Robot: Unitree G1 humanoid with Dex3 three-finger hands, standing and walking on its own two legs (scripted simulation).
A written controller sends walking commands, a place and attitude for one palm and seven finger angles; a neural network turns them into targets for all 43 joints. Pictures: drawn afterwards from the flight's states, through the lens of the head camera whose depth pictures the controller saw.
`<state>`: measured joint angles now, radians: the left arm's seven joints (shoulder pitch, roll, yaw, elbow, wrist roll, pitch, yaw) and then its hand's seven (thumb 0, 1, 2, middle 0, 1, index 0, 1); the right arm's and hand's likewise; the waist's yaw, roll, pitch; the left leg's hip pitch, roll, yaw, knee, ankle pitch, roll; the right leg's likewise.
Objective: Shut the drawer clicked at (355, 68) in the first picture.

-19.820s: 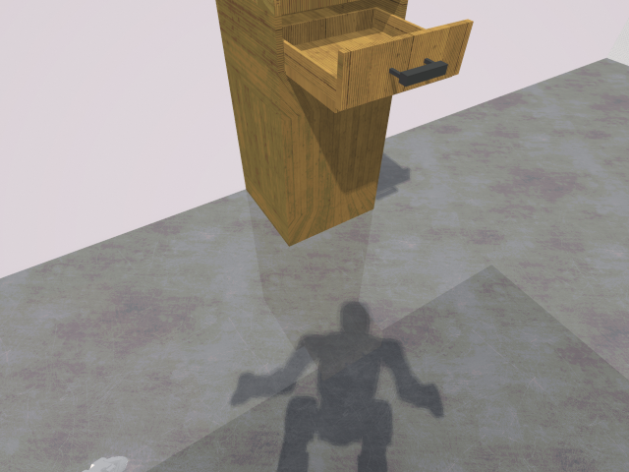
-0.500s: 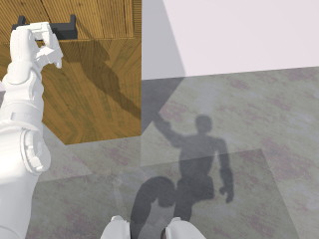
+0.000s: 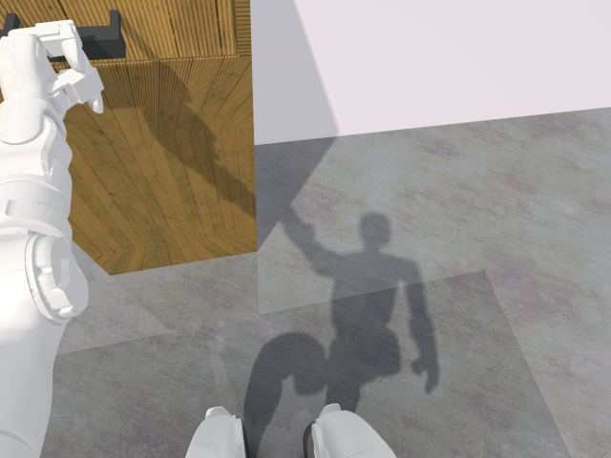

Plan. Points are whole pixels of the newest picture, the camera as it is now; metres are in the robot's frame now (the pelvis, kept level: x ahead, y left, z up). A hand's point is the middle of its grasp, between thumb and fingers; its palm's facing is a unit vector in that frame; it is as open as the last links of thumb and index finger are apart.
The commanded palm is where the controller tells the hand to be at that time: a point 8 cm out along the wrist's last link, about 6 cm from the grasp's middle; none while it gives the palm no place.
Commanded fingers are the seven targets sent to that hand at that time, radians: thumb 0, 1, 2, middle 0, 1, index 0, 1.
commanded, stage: pull the fist back off the drawer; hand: left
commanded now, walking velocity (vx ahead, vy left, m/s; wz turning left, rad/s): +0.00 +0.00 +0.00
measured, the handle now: (64, 32) +0.64 +0.22 +0.12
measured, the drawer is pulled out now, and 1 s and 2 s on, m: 0.00 0.00 0.00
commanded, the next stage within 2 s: draw the hand back to the body in 0.36 s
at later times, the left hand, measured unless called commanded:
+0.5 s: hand (77, 98) +0.52 +0.19 +0.13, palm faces +0.12 -0.99 -0.02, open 3.3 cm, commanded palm +0.47 +0.23 +0.13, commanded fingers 0.00 0.90 0.90 -1.40 -1.60 -1.40 -1.60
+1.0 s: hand (9, 195) +0.38 +0.21 +0.17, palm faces +0.11 -0.99 -0.05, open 3.3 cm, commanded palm +0.33 +0.26 +0.17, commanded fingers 0.00 0.90 0.90 -1.40 -1.60 -1.40 -1.60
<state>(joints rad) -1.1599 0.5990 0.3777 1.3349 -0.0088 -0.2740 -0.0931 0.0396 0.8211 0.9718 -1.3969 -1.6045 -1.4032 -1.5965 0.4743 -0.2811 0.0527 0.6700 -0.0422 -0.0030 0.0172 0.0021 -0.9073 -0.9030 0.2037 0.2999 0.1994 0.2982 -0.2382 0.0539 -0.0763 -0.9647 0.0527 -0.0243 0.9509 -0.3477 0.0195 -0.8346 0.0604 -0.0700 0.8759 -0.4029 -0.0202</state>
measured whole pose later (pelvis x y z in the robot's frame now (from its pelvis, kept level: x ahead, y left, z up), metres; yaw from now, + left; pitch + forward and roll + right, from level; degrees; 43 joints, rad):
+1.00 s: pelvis +0.03 -0.01 +0.04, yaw +2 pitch +4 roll -1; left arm -0.26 0.33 0.27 0.39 -0.24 -0.08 -0.19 0.01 0.90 0.90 -1.40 -1.60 -1.41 -1.60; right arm 0.25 -0.28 0.03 0.57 0.06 0.00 -0.04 0.01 -0.91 -0.90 0.20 0.30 0.20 0.30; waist -0.02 0.06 -0.08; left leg -0.45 0.03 0.00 0.69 -0.32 0.01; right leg -0.33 0.04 -0.04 0.64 -0.38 -0.03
